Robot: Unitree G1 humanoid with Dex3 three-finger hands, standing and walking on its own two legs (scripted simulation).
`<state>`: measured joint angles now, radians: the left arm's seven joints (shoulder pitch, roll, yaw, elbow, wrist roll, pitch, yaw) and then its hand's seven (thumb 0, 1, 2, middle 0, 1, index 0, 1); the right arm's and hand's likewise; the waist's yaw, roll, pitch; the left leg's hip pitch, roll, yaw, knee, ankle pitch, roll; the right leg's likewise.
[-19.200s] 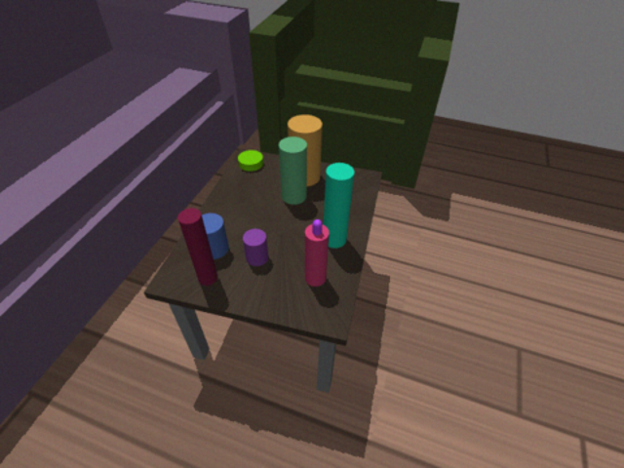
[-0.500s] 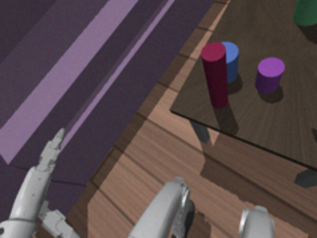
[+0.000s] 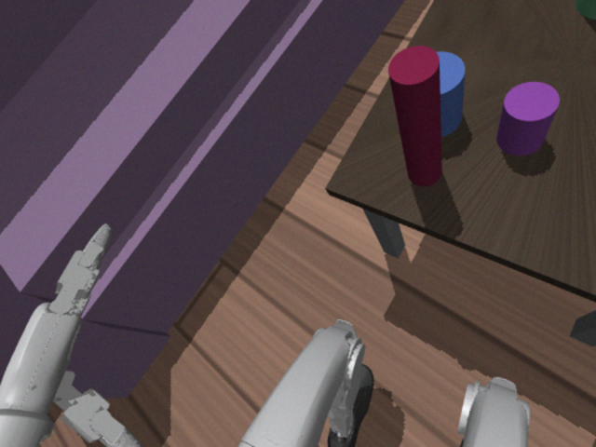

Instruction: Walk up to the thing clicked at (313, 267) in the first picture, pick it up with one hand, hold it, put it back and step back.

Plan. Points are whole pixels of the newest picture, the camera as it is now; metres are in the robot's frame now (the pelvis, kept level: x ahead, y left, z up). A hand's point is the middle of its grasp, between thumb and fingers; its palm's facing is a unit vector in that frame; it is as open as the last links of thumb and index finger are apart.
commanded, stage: open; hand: right
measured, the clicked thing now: out of the picture +0.53 -0.25 -0.04
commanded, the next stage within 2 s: withdraw in 0.38 s
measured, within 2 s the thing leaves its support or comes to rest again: neither
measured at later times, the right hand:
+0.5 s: hand out of the picture +0.54 -0.26 -0.04, palm faces +0.30 +0.95 +0.01, open 11.7 cm
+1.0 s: hand out of the picture +0.54 -0.34 +0.06, palm faces +0.35 +0.93 -0.09, open 14.7 cm
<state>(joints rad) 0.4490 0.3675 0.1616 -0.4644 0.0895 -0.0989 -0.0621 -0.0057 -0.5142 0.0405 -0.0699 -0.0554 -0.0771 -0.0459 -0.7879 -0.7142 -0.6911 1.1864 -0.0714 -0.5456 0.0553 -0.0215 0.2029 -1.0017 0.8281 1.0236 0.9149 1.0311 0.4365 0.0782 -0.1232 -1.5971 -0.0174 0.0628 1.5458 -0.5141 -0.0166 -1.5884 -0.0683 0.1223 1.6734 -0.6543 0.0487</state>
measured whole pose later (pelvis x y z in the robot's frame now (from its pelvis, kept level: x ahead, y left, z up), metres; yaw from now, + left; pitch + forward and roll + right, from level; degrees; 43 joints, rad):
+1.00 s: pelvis +0.00 -0.01 +0.03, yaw +0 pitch +29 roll +7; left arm 0.45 0.33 0.07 -0.33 0.03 0.00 -0.04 -0.01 -0.55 0.06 -0.08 -0.05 -0.07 -0.06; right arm -0.90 -0.90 -0.66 1.21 -0.08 -0.33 0.15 -0.01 0.25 -0.23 0.29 0.25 0.29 0.25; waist 0.35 0.04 -0.13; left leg -1.45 -0.02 0.06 1.41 -0.48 -0.03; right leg -1.45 -0.07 0.12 1.55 -0.62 0.03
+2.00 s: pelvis +0.08 -0.01 +0.17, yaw -4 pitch +9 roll +1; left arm 0.39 0.21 -0.02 0.15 -0.05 0.13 0.06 0.01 0.85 0.88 -0.20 -0.29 -0.20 -0.29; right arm 0.30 -0.21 -0.05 0.26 0.05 0.07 -0.08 -0.01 0.51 -0.08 0.06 0.06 0.06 0.06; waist 0.02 -0.01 -0.11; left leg -0.60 0.03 0.01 0.86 -0.42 -0.03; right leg -0.56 -0.04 0.03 0.89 -0.49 0.03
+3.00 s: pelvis +0.07 -0.01 +0.16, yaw -5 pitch +7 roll +2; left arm 0.27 0.20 -0.02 0.52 -0.01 -0.12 0.15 0.02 0.89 0.90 -0.20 -0.30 -0.20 -0.30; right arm 0.44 -0.19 0.00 0.03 0.01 0.26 -0.14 -0.01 0.56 -0.05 0.06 0.05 0.05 0.05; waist 0.01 -0.02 -0.09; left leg -0.58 0.03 0.03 0.89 -0.42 -0.04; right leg -0.56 -0.03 0.05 0.95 -0.51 0.02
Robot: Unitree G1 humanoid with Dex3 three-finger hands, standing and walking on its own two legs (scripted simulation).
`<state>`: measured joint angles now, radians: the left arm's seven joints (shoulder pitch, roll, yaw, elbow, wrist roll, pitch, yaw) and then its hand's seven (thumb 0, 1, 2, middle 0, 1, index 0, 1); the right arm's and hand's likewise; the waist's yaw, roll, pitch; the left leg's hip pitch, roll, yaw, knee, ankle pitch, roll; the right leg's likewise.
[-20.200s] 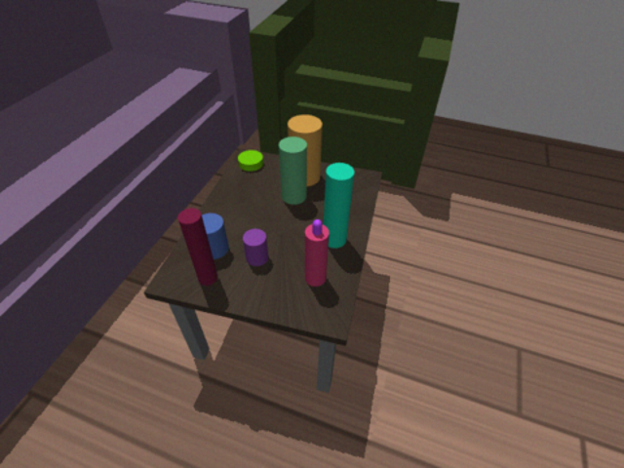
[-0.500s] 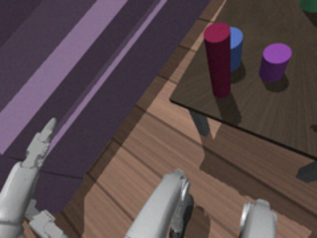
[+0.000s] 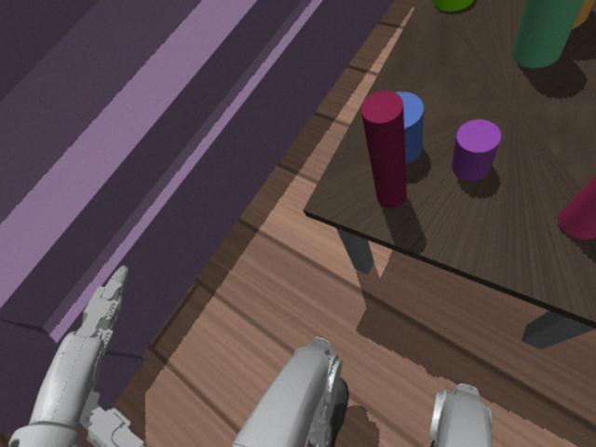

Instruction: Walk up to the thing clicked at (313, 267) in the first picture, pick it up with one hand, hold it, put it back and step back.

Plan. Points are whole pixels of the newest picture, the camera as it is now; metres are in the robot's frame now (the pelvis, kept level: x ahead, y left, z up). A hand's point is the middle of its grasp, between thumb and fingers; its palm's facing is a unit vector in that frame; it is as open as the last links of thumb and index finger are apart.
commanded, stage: home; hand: right
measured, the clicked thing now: out of the picture +0.53 -0.26 -0.07
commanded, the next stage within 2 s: none
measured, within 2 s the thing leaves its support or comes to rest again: rests again in 1.34 s
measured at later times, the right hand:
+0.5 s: hand out of the picture +0.45 -0.39 +0.08, palm faces +0.41 +0.84 -0.36, open 17.0 cm
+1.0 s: hand out of the picture +0.26 -0.20 +0.07, palm faces +0.21 +0.95 -0.23, open 17.3 cm
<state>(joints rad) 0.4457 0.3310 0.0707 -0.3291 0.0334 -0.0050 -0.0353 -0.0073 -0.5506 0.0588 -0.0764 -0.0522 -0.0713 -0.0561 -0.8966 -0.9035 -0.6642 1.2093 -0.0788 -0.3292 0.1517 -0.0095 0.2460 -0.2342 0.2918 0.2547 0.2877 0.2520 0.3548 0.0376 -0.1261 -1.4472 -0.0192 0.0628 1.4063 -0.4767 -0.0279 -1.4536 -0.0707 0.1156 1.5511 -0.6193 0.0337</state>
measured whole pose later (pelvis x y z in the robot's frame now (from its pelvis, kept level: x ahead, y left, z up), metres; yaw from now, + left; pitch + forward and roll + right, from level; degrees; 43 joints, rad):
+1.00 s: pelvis +0.07 +0.00 +0.13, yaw -4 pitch +9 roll +1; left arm 0.39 0.21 -0.02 0.15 -0.05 0.13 0.06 0.01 0.85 0.88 -0.20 -0.29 -0.20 -0.29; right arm 0.30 -0.21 -0.05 0.26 0.05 0.07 -0.08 -0.01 0.51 -0.08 0.06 0.06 0.06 0.06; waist 0.02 -0.01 -0.11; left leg -0.60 0.03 0.01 0.86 -0.42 -0.03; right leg -0.56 -0.04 0.03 0.89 -0.49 0.03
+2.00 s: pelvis +0.06 +0.00 +0.13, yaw -5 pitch +7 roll +2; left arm 0.27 0.20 -0.02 0.52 -0.01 -0.12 0.15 0.02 0.89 0.90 -0.20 -0.30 -0.20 -0.30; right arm 0.44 -0.19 0.00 0.03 0.01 0.26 -0.14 -0.01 0.56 -0.05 0.06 0.05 0.05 0.05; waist 0.01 -0.02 -0.09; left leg -0.58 0.03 0.03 0.89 -0.42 -0.04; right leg -0.56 -0.03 0.05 0.95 -0.51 0.02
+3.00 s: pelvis +0.06 +0.00 +0.13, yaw -5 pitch +7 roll +2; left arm 0.27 0.20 -0.02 0.52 -0.01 -0.12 0.16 0.02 0.90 0.90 -0.20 -0.30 -0.21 -0.30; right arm 0.45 -0.20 0.00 0.01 0.01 0.29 -0.14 -0.01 0.55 -0.05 0.06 0.05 0.05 0.05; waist 0.01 -0.02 -0.10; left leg -0.59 0.03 0.03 0.90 -0.43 -0.03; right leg -0.57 -0.04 0.05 0.96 -0.51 0.03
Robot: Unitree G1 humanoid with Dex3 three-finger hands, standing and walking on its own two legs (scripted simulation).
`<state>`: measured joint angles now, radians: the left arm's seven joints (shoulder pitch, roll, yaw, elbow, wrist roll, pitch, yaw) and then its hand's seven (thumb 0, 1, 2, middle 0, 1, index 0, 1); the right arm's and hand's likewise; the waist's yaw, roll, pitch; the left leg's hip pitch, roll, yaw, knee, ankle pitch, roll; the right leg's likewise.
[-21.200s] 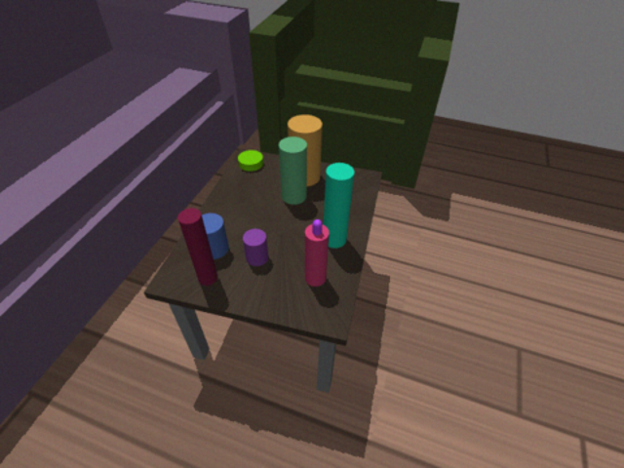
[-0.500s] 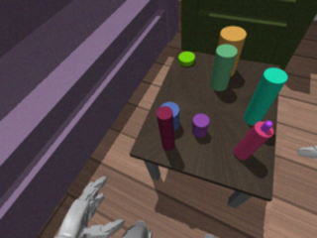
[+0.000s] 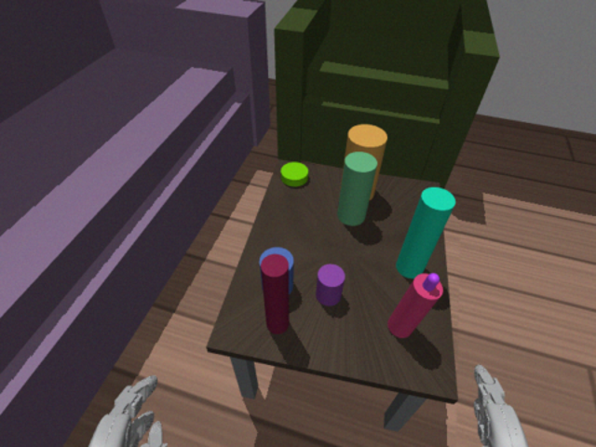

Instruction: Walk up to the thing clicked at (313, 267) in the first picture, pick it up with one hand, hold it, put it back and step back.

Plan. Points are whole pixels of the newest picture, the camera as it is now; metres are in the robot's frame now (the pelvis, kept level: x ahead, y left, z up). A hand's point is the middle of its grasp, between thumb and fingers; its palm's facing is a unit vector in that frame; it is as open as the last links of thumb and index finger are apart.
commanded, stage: home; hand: right
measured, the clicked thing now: (415, 303) +0.47 -0.23 -0.20
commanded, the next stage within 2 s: stand in 1.98 s
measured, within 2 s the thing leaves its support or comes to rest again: rests again in 0.34 s
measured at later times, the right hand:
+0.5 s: hand out of the picture +0.15 -0.18 -0.06, palm faces +0.15 +0.95 -0.27, open 17.4 cm
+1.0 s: hand out of the picture +0.16 -0.19 -0.07, palm faces +0.14 +0.95 -0.27, open 17.5 cm
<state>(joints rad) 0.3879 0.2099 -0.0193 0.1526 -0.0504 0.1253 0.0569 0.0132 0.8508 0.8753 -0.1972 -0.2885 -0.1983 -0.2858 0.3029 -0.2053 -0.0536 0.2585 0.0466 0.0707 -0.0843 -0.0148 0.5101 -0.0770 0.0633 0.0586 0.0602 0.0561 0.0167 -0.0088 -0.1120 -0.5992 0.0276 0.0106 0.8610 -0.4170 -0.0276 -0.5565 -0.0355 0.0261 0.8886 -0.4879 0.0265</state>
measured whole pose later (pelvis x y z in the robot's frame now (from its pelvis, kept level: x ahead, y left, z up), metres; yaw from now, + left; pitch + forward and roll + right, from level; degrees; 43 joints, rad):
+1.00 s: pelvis -0.01 -0.01 -0.01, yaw -1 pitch +7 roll +2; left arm 0.27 0.20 -0.02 0.52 -0.01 -0.12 0.15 0.02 0.89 0.90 -0.20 -0.30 -0.20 -0.30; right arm 0.44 -0.19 0.00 0.03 0.01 0.26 -0.14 -0.01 0.56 -0.05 0.06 0.05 0.05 0.05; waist 0.01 -0.02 -0.09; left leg -0.58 0.03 0.03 0.89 -0.42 -0.04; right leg -0.56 -0.03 0.05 0.95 -0.51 0.02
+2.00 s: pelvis -0.01 +0.00 -0.01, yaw -1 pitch +7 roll +2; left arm 0.27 0.20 -0.02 0.52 -0.01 -0.12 0.16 0.02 0.90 0.90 -0.20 -0.30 -0.21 -0.30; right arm 0.45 -0.20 0.00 0.01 0.01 0.29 -0.14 -0.01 0.55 -0.05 0.06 0.05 0.05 0.05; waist 0.01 -0.02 -0.10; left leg -0.59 0.03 0.03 0.90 -0.43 -0.03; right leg -0.57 -0.04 0.05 0.96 -0.51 0.03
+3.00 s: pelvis -0.01 +0.00 +0.05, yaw -2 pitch -4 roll +0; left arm 0.14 0.32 0.02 1.13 0.02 0.01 0.00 0.01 0.90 0.90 -0.20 -0.30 -0.20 -0.30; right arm 0.16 -0.31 0.00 1.12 -0.02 -0.01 -0.02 0.00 -0.90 -0.90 0.20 0.30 0.20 0.30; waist 0.00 -0.02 0.05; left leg -0.15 0.06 0.03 0.42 -0.21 -0.04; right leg -0.09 0.00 0.03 0.39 -0.24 0.02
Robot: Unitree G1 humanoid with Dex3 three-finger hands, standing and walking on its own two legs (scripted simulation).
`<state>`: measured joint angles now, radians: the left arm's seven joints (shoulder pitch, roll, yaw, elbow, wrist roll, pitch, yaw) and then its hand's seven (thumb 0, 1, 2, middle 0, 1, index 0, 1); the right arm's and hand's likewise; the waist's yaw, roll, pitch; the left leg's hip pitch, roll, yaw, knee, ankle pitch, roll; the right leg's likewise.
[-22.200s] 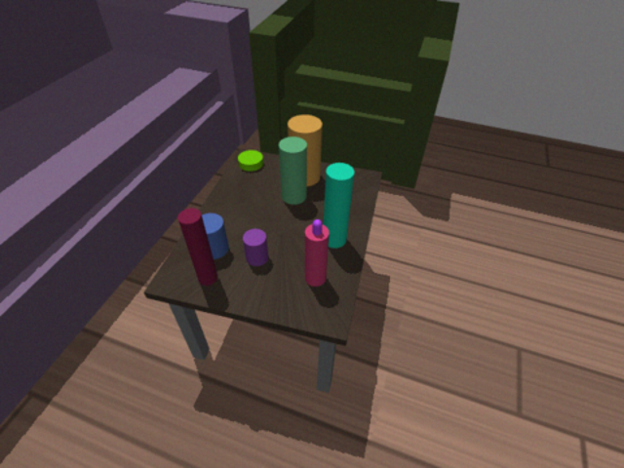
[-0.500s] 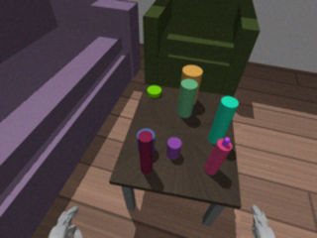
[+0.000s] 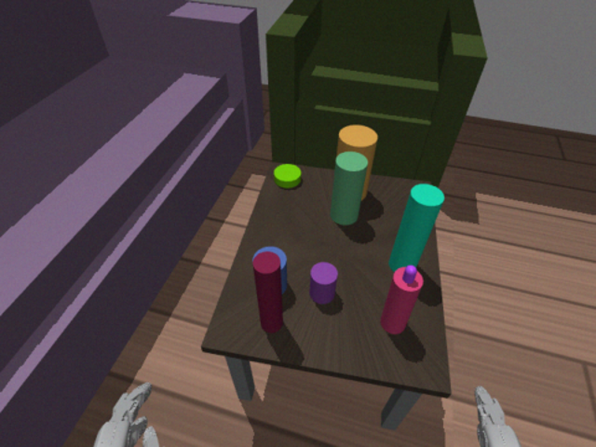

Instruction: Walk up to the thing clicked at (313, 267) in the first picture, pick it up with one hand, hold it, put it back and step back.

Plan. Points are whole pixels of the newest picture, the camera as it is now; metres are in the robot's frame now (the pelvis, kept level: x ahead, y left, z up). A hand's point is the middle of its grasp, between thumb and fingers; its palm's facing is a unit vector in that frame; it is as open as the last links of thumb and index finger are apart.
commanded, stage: home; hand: right
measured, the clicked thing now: (401, 297) +0.48 -0.21 -0.20
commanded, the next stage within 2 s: stand in 0.98 s
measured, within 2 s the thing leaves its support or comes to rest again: neither
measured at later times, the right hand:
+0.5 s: hand out of the picture +0.17 -0.18 -0.06, palm faces +0.12 +0.96 -0.27, open 17.5 cm
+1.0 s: hand out of the picture +0.17 -0.18 -0.06, palm faces +0.12 +0.95 -0.27, open 17.5 cm
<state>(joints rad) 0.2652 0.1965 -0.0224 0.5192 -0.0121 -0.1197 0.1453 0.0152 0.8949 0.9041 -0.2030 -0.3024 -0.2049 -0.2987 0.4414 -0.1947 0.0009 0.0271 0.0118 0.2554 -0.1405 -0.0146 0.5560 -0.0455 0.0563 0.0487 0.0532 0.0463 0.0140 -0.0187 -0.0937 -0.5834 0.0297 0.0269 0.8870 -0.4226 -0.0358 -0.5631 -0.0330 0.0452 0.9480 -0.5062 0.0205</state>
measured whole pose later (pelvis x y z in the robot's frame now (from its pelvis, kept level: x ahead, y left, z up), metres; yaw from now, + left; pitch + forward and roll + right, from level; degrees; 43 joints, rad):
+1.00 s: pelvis +0.00 +0.00 +0.00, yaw +0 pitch +7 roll +2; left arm 0.27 0.20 -0.02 0.52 -0.01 -0.12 0.16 0.02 0.90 0.90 -0.20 -0.30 -0.21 -0.30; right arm 0.45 -0.20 0.00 0.01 0.01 0.29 -0.14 -0.01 0.55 -0.05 0.06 0.05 0.05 0.05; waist 0.01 -0.02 -0.10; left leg -0.59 0.03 0.03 0.90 -0.43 -0.03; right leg -0.57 -0.04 0.05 0.96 -0.51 0.03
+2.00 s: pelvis +0.00 +0.01 +0.05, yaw -1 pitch -4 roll +0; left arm 0.14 0.32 0.02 1.13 0.02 0.01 0.00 0.01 0.90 0.90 -0.20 -0.30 -0.20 -0.30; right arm 0.16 -0.31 0.00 1.12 -0.02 -0.01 -0.02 0.00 -0.90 -0.90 0.20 0.30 0.20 0.30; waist 0.00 -0.02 0.05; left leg -0.15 0.06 0.03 0.42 -0.21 -0.04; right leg -0.09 0.00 0.03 0.39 -0.24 0.02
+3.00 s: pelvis +0.01 +0.03 +0.06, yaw -1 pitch -2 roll +0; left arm 0.11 0.34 0.01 1.15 0.01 0.00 0.00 0.01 0.90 0.90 -0.20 -0.30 -0.20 -0.30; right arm 0.10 -0.34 -0.01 1.16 -0.01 -0.01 0.00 0.00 -0.90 -0.90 0.20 0.30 0.20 0.30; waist -0.01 -0.02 0.05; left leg -0.12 0.02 0.05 0.36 -0.20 -0.01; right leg -0.06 -0.04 0.04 0.31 -0.21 0.05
